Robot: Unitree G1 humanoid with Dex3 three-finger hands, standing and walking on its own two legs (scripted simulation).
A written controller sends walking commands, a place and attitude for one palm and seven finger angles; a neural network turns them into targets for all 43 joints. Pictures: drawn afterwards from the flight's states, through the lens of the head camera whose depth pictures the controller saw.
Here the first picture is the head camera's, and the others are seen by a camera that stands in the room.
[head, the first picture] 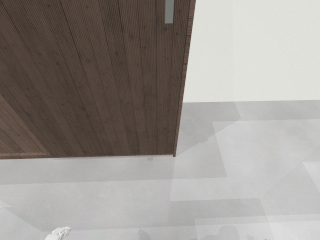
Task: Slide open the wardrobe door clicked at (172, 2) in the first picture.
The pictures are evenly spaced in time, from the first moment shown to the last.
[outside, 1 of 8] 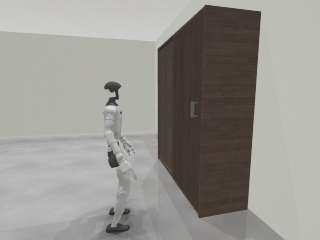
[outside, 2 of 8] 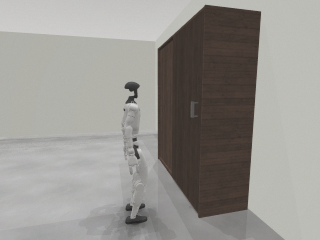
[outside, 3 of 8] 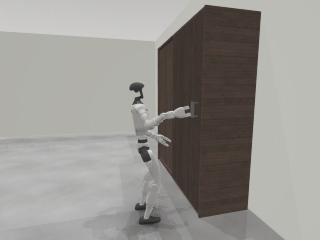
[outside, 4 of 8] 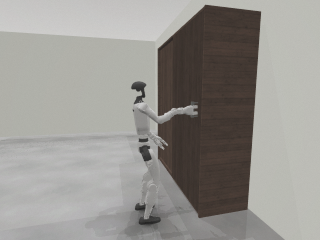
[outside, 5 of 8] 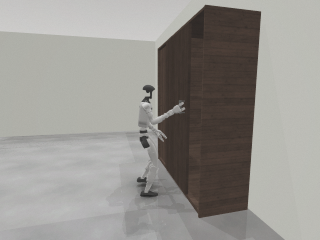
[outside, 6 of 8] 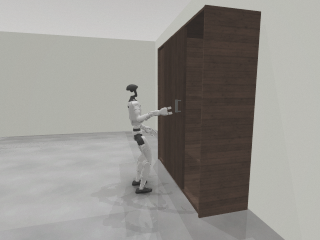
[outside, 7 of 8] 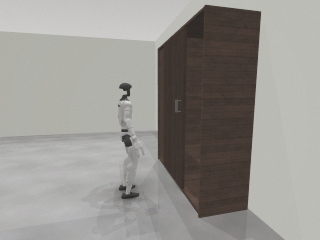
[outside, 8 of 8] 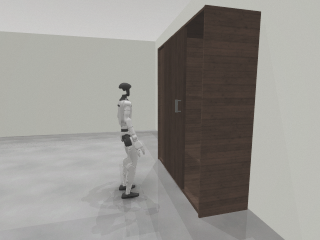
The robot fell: no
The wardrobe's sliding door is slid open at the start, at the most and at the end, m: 0.00 0.46 0.45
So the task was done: yes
